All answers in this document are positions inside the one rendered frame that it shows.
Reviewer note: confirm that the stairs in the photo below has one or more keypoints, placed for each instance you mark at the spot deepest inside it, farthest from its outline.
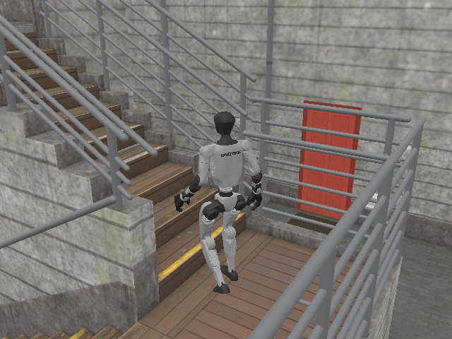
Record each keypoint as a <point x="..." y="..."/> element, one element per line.
<point x="109" y="332"/>
<point x="177" y="234"/>

